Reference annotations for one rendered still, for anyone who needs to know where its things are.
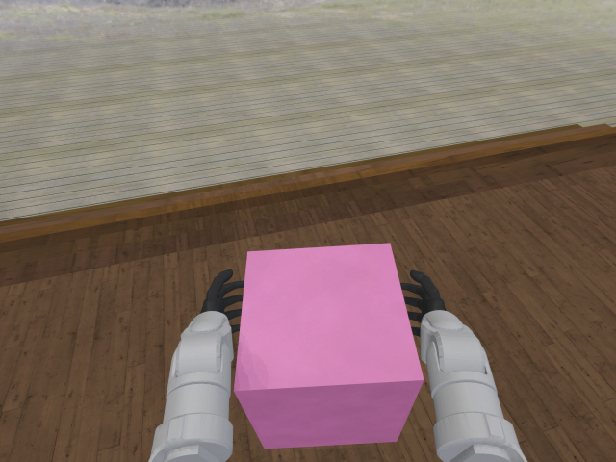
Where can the left robot hand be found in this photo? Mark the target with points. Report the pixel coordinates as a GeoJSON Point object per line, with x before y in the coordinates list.
{"type": "Point", "coordinates": [215, 294]}

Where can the right robot hand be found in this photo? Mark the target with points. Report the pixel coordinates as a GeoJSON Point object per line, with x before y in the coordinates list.
{"type": "Point", "coordinates": [430, 301]}

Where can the carton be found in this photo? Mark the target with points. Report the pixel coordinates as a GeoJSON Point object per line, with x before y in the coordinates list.
{"type": "Point", "coordinates": [326, 353]}

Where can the robot left forearm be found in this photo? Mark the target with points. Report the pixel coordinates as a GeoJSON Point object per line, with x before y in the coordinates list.
{"type": "Point", "coordinates": [196, 425]}

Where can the robot right forearm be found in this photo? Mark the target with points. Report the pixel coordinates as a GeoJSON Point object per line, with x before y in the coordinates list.
{"type": "Point", "coordinates": [470, 425]}

